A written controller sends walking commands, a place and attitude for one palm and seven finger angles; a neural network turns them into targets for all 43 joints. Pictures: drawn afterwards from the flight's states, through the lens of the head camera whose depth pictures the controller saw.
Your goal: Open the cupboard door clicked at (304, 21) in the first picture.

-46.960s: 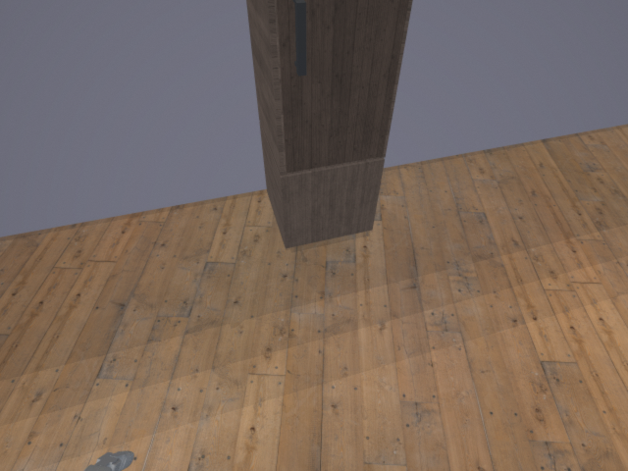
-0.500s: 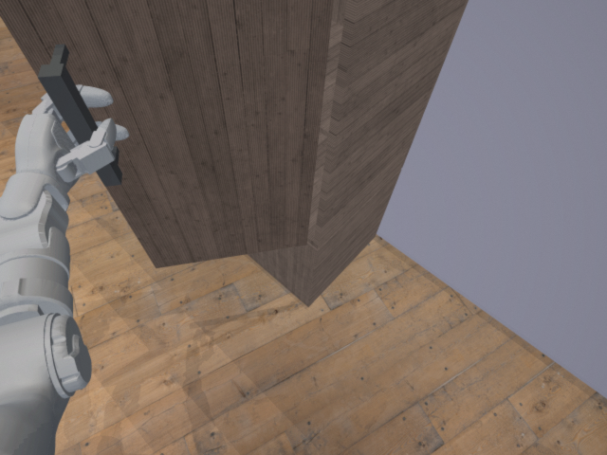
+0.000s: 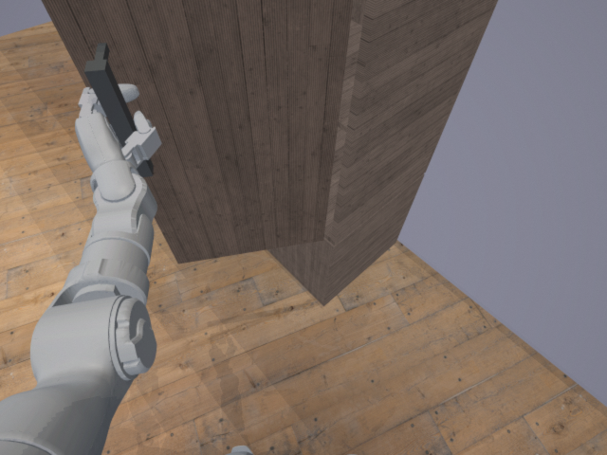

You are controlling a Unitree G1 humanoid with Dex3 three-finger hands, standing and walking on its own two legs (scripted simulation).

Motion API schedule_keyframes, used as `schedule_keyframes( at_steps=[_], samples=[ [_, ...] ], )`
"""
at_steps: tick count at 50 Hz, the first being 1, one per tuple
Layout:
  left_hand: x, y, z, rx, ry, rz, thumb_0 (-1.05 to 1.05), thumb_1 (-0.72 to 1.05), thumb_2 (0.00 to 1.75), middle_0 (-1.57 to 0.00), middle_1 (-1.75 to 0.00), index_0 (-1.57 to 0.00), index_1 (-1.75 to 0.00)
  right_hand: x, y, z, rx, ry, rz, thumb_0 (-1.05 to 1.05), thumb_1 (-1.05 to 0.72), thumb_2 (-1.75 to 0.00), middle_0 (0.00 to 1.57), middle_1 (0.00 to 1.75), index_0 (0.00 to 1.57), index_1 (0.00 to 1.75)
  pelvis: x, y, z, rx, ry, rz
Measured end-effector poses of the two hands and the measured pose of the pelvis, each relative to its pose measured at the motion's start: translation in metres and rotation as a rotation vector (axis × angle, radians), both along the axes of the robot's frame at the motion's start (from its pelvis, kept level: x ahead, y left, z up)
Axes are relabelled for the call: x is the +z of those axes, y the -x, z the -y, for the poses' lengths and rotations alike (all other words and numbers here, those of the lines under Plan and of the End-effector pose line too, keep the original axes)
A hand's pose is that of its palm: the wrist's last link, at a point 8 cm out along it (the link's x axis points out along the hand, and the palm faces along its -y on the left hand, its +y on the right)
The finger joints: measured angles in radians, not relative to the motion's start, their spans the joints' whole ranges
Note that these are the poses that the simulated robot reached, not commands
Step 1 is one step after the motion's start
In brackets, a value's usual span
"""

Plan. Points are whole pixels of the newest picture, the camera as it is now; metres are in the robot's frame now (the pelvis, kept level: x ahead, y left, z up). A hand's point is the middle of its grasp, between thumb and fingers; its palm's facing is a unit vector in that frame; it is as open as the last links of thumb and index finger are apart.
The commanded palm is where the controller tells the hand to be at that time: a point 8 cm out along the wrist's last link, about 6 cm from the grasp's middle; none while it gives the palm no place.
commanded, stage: pull the door open along its arc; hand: left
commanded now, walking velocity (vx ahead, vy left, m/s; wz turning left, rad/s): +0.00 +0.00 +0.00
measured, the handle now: (125, 115) +0.55 +0.22 +0.14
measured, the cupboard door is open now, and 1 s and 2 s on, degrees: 59 95 96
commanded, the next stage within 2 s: open thumb and fingers to let go in 0.92 s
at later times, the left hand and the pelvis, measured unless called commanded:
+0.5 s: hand (153, 157) +0.46 +0.17 +0.14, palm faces +0.36 -0.93 +0.03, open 5.7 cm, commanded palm +0.39 +0.21 +0.13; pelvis +0.02 +0.00 +0.01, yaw -2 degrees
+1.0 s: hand (228, 239) +0.33 +0.07 +0.14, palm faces +0.29 -0.96 +0.02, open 6.1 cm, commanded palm +0.29 +0.12 +0.13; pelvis +0.04 +0.00 +0.02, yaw +1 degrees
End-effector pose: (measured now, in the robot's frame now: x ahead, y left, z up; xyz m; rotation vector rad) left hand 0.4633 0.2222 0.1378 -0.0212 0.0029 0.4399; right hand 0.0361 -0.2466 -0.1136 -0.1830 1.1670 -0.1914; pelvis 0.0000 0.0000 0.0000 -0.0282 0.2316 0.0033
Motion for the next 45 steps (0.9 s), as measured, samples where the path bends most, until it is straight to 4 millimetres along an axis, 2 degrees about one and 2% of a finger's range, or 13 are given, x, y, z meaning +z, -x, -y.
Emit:
schedule_keyframes(
  at_steps=[6,10,14,17,20,23,30,37,41,45],
  samples=[
    [0.0,-0.001,0.0,0.004,-0.026,-0.002,0.0,0.75,0.83,-0.36,-1.35,-0.35,-1.35,-0.001,0.048,0.009,-0.048,0.007,-0.117,0.01,-0.9,-0.9,0.21,0.3,0.21,0.3,0.001,0.001,0.005,0.001,-0.001,0.002],
    [0.0,0.0,-0.001,-0.007,-0.032,0.004,0.0,0.75,0.83,-0.36,-1.35,-0.35,-1.35,0.002,0.07,0.015,-0.081,0.019,-0.169,0.01,-0.9,-0.9,0.2,0.3,0.21,0.29,0.003,0.001,0.007,-0.006,-0.002,0.003],
    [-0.001,0.002,-0.001,-0.02,-0.025,0.017,0.0,0.75,0.81,-0.36,-1.35,-0.35,-1.35,0.006,0.076,0.02,-0.101,0.027,-0.18,0.01,-0.9,-0.9,0.2,0.3,0.2,0.29,0.006,-0.002,0.008,-0.017,-0.005,0.009],
    [-0.002,0.008,0.0,-0.03,-0.016,0.032,0.0,0.75,0.8,-0.35,-1.35,-0.36,-1.35,0.009,0.069,0.021,-0.108,0.027,-0.16,0.01,-0.9,-0.9,0.2,0.3,0.2,0.29,0.008,-0.007,0.007,-0.024,-0.006,0.018],
    [-0.003,0.017,0.002,-0.043,-0.015,0.045,0.0,0.76,0.79,-0.34,-1.35,-0.36,-1.35,0.01,0.05,0.021,-0.102,0.023,-0.116,0.01,-0.9,-0.9,0.2,0.3,0.2,0.29,0.011,-0.012,0.005,-0.028,-0.007,0.029],
    [-0.004,0.03,0.005,-0.057,-0.017,0.054,0.0,0.75,0.79,-0.34,-1.35,-0.35,-1.35,0.011,0.022,0.019,-0.082,0.012,-0.048,0.01,-0.9,-0.9,0.2,0.3,0.2,0.29,0.013,-0.017,0.002,-0.031,-0.008,0.045],
    [-0.004,0.071,0.022,-0.094,-0.003,0.062,0.01,0.73,0.75,-0.34,-1.35,-0.35,-1.32,0.02,-0.068,0.003,-0.008,-0.03,0.175,0.01,-0.9,-0.9,0.2,0.3,0.2,0.29,0.018,-0.03,-0.005,-0.035,-0.015,0.093],
    [-0.003,0.114,0.049,-0.123,0.031,0.043,0.01,0.69,0.71,-0.34,-1.35,-0.34,-1.32,0.047,-0.153,-0.022,0.101,-0.058,0.371,0.01,-0.9,-0.9,0.2,0.3,0.2,0.29,0.021,-0.036,-0.006,-0.021,-0.023,0.15],
    [-0.001,0.134,0.067,-0.133,0.035,0.02,0.01,0.69,0.71,-0.33,-1.35,-0.35,-1.32,0.062,-0.185,-0.036,0.152,-0.071,0.439,0.01,-0.9,-0.9,0.2,0.3,0.2,0.29,0.022,-0.038,-0.005,-0.01,-0.026,0.174],
    [0.001,0.151,0.086,-0.138,0.037,-0.001,0.01,0.68,0.72,-0.31,-1.34,-0.35,-1.33,0.07,-0.201,-0.046,0.182,-0.09,0.464,0.01,-0.9,-0.9,0.2,0.3,0.2,0.29,0.022,-0.039,-0.003,0.0,-0.028,0.192]
  ],
)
